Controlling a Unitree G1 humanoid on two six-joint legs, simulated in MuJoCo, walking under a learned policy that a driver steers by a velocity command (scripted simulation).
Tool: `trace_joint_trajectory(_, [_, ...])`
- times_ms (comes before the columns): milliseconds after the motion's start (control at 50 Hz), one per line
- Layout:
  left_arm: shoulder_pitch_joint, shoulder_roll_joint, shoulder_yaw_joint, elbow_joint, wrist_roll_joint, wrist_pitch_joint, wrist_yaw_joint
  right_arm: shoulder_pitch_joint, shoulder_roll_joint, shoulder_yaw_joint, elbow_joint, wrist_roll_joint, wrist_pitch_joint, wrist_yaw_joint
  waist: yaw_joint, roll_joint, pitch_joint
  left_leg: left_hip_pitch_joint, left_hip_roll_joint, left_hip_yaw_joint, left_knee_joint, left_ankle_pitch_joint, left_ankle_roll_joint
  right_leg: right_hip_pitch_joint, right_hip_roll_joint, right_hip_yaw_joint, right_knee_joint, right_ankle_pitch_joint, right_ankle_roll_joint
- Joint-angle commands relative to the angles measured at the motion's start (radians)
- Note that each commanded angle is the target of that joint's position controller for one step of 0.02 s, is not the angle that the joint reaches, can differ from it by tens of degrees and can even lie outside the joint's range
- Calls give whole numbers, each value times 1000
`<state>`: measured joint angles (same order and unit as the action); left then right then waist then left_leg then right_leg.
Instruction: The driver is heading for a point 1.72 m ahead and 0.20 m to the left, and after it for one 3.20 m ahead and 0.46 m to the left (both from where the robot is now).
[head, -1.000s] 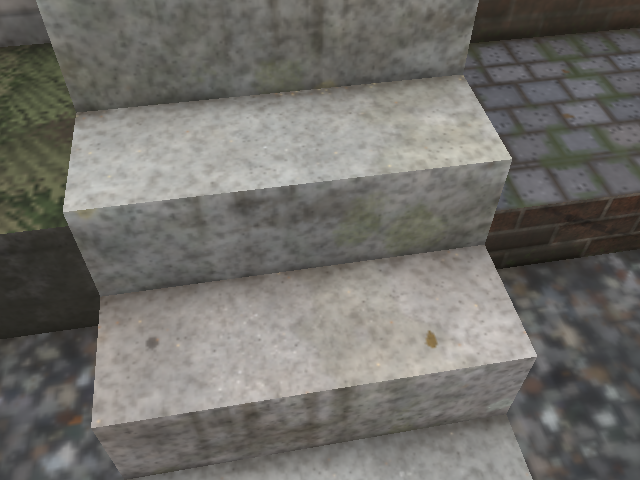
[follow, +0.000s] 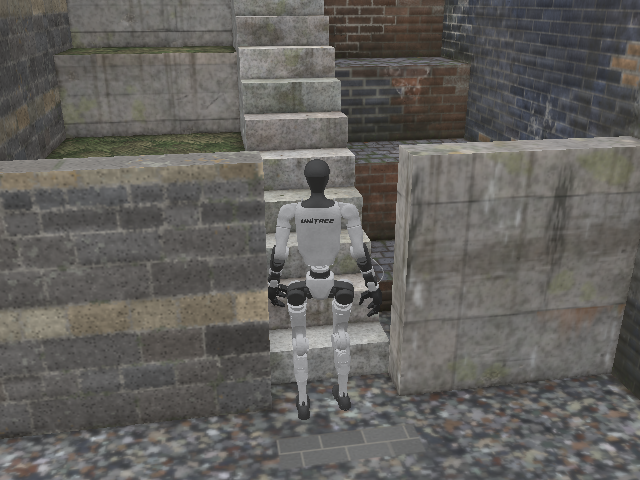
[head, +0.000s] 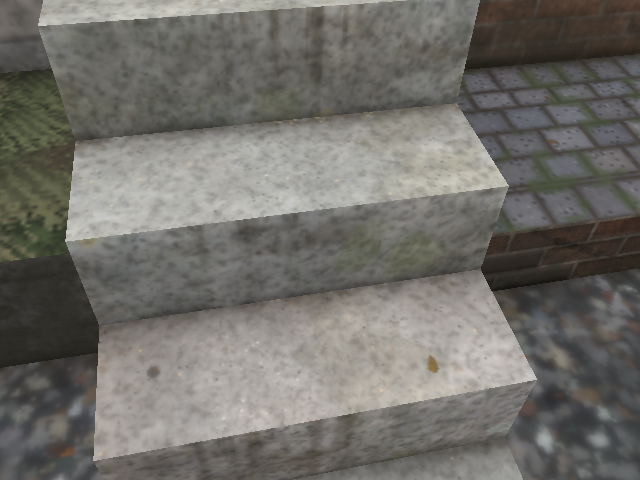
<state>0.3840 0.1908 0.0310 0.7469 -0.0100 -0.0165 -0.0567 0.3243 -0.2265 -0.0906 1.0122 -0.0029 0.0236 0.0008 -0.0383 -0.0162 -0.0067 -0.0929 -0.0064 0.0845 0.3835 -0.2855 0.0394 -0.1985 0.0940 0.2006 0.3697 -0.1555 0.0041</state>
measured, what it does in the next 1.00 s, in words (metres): stands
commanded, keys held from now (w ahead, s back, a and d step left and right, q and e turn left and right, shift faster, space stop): no key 0.30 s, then w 0.62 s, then no key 0.08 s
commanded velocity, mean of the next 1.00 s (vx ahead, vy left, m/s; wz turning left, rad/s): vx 0.23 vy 0.00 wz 0.00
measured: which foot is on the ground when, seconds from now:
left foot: down 0.00-1.00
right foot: down 0.00-1.00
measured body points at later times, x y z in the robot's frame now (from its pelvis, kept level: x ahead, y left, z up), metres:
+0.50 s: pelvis +0.01 -0.01 +0.00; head +0.01 +0.01 +0.45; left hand +0.05 +0.21 -0.15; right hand +0.02 -0.26 -0.14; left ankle -0.05 +0.08 -0.74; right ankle +0.03 -0.12 -0.74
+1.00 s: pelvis +0.03 -0.02 +0.01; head +0.03 -0.01 +0.45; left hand +0.19 +0.18 -0.12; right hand +0.05 -0.28 -0.13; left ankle -0.05 +0.09 -0.74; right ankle +0.03 -0.12 -0.74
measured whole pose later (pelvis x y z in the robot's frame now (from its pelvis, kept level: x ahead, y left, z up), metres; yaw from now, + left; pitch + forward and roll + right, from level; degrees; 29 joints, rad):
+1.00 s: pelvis +0.03 -0.02 +0.01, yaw +1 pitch +0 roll -1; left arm 0.15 0.17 -0.03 0.80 0.00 -0.06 -0.04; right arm 0.32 -0.21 -0.06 0.95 0.01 -0.02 0.01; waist -0.06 -0.01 -0.01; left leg 0.00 0.02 0.07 0.25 -0.25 0.00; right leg -0.12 0.11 0.17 0.26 -0.14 -0.03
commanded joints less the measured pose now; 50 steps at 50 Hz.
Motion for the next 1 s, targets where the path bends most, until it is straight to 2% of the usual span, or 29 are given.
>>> trace_joint_trajectory(20, [40, 101, 30, -53, 0, -13, 4, 56, -127, -23, -23, 0, -6, -3, 0, 25, 60, 42, 140, -114, -72, 144, -18, -105, -105, 50, -50, 129, -5])
trace_joint_trajectory(60, [43, 103, 30, -48, -1, -13, 9, 67, -132, -26, -18, 7, -4, -10, -1, 45, 61, 42, 136, -106, -70, 128, -17, -105, -106, 48, -45, 118, -5])
trace_joint_trajectory(160, [36, 103, 28, -41, 1, -13, 9, 75, -129, -25, -18, 5, 0, -15, -2, 20, 67, 33, 136, -108, -68, 116, -14, -105, -104, 47, -46, 120, -5])
trace_joint_trajectory(200, [34, 104, 27, -38, 1, -14, 9, 79, -131, -26, -17, 5, 0, -15, -3, 18, 67, 35, 136, -107, -66, 122, -14, -103, -104, 47, -45, 125, -6])
trace_joint_trajectory(220, [30, 102, 27, -39, 2, -14, 4, 73, -126, -23, -20, -1, -2, -9, -3, -4, 65, 35, 139, -113, -68, 138, -16, -102, -104, 48, -51, 138, -6])
trace_joint_trajectory(300, [31, 101, 28, -36, 0, -16, 3, 79, -132, -25, -16, 3, -4, -5, -4, 16, 55, 48, 137, -109, -65, 158, -19, -94, -106, 47, -51, 148, -8])
trace_joint_trajectory(320, [35, 92, 25, -31, -1, -14, 6, 82, -120, -21, -15, -1, -6, -5, -5, 19, 45, 48, 135, -108, -82, 106, -18, -86, -101, 45, -65, 105, -9])
trace_joint_trajectory(340, [68, 27, -6, 33, 37, -4, 24, 22, -57, 23, -22, 2, -10, 8, 50, -31, 78, -32, 162, -113, -95, 33, -42, -38, -87, 11, -111, 12, -7])
trace_joint_trajectory(380, [50, 40, -12, 44, 29, 2, 37, 8, -86, 27, -38, 2, -18, 10, 31, 1, 104, -37, 138, -110, -110, -33, -50, -62, -78, 8, -127, -15, -10])
trace_joint_trajectory(400, [52, 34, -15, 48, 24, 2, 43, 18, -94, 29, -38, 6, -20, 13, 38, 28, 106, -66, 144, -129, -134, -82, -45, -53, -82, -1, -121, 12, -22])
trace_joint_trajectory(420, [57, 27, -26, 62, 16, -3, 44, 7, -100, 30, -41, 0, -22, 17, 44, 43, 94, -60, 149, -135, -153, -109, -37, -53, -84, -10, -125, 31, -30])
trace_joint_trajectory(460, [43, 37, -32, 74, 10, -15, 45, 1, -101, 32, -50, -1, -30, 17, 37, 49, 76, -16, 149, -128, -144, -68, -29, -66, -83, -15, -125, 64, -37])
trace_joint_trajectory(480, [-32, 105, -10, 20, -26, -28, 33, 65, -143, 10, -49, -10, -36, 1, -26, 131, 82, 65, 114, -105, -135, 46, -12, -132, -90, 36, -106, 103, -38])
trace_joint_trajectory(500, [-35, 106, -11, 19, -31, -37, 27, 85, -131, 9, -41, -11, -36, -8, -26, 102, 45, 116, 122, -98, -115, 106, -8, -133, -100, 38, -103, 146, -41])
trace_joint_trajectory(540, [-31, 78, -15, 22, -23, -47, 20, 92, -110, 8, -52, -2, -31, -15, -26, 43, 18, 153, 129, -105, -107, 180, -3, -123, -104, 36, -90, 204, -40])
trace_joint_trajectory(580, [-27, 56, -22, 21, -18, -49, 19, 81, -101, 6, -63, 0, -24, -14, -19, 11, 11, 153, 132, -109, -107, 213, -2, -101, -105, 34, -83, 240, -39])
trace_joint_trajectory(600, [-31, 45, -25, 21, -25, -46, 24, 71, -85, 9, -70, 2, -30, -15, -11, 17, 25, 134, 136, -110, -118, 219, -4, -85, -108, 42, -95, 243, -37])
trace_joint_trajectory(640, [-58, 56, -26, 13, -20, -44, 28, 67, -97, 4, -80, 0, -33, -15, -16, -4, 24, 143, 125, -100, -113, 295, -8, -63, -108, 41, -90, 309, -39])
trace_joint_trajectory(740, [-92, 58, -30, 5, -17, -51, 24, 59, -102, 2, -95, 4, -38, -7, -13, 0, -4, 166, 129, -97, -121, 375, -19, -14, -116, 40, -86, 359, -37])
trace_joint_trajectory(920, [-196, 59, -37, -20, -9, -55, 15, 45, -106, -3, -108, 0, -49, -2, -14, 23, -5, 167, 141, -104, -150, 360, -34, 25, -123, 45, -108, 347, -34])
trace_joint_trajectory(940, [-222, 69, -34, -24, -10, -50, 8, 37, -106, -3, -114, 2, -55, 4, -14, 23, -3, 190, 138, -105, -140, 400, -35, 12, -124, 42, -109, 382, -46])
trace_joint_trajectory(960, [-210, 70, -31, -19, -5, -49, 4, 50, -113, -7, -107, 5, -58, 6, -13, 27, -13, 203, 139, -100, -131, 422, -37, 18, -126, 42, -107, 403, -51])
trace_joint_trajectory(980, [-187, 37, -52, 40, 28, -45, 23, -14, -64, 26, -96, 28, -55, 10, 49, -32, -5, 130, 151, -82, -86, 384, -41, 33, -123, -17, -126, 314, -47])
trace_joint_trajectory(1000, [-170, 40, -53, 54, 28, -41, 29, -17, -70, 28, -104, 33, -55, 12, 38, -25, -4, 130, 137, -80, -78, 328, -46, 20, -112, -12, -128, 290, -44])
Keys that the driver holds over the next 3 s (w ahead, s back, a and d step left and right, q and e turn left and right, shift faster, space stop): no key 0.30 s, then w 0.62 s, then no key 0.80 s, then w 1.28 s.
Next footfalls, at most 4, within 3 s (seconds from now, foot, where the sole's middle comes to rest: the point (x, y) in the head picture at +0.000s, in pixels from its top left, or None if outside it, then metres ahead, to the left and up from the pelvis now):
none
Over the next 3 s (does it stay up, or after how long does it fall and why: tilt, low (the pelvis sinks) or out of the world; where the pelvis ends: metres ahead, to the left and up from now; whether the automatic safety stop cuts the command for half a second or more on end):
stays up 0.03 -0.03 0.00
